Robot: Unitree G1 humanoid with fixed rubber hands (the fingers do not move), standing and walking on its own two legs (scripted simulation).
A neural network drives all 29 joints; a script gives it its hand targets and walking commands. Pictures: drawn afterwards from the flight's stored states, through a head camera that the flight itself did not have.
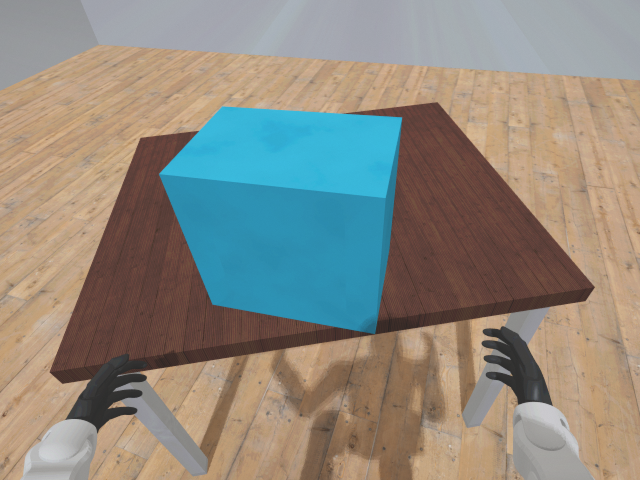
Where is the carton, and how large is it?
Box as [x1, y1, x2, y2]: [159, 106, 401, 333]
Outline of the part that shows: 222,106 159,173 212,304 374,333 389,247 401,117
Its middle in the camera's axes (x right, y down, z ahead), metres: -0.03 -0.03 +0.63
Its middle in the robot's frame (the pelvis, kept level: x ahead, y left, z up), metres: +0.48 +0.07 +0.06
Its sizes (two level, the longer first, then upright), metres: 0.292 0.197 0.280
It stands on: a table, 0.69 m high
